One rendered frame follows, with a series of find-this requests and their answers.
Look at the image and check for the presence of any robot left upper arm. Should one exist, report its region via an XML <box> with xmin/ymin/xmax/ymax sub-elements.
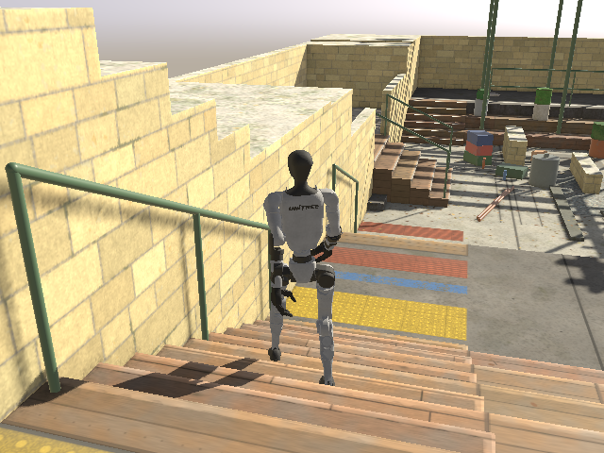
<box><xmin>263</xmin><ymin>192</ymin><xmax>286</xmax><ymax>246</ymax></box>

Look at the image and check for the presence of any robot right hand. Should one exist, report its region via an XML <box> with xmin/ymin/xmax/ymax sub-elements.
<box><xmin>310</xmin><ymin>242</ymin><xmax>332</xmax><ymax>263</ymax></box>

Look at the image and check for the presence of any left robot foot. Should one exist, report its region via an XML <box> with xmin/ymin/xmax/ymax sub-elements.
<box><xmin>268</xmin><ymin>347</ymin><xmax>281</xmax><ymax>361</ymax></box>

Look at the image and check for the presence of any right robot forearm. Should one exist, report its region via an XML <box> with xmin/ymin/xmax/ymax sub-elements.
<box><xmin>324</xmin><ymin>226</ymin><xmax>342</xmax><ymax>251</ymax></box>

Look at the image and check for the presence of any robot left hand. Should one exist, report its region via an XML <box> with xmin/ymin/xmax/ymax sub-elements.
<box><xmin>271</xmin><ymin>287</ymin><xmax>296</xmax><ymax>317</ymax></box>

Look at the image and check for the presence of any humanoid robot head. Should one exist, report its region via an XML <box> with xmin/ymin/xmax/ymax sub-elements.
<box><xmin>285</xmin><ymin>150</ymin><xmax>318</xmax><ymax>196</ymax></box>

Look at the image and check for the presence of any left robot forearm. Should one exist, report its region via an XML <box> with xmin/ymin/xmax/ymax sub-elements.
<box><xmin>269</xmin><ymin>233</ymin><xmax>284</xmax><ymax>288</ymax></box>

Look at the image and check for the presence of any robot right upper arm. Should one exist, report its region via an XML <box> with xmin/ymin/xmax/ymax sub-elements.
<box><xmin>319</xmin><ymin>188</ymin><xmax>341</xmax><ymax>237</ymax></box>

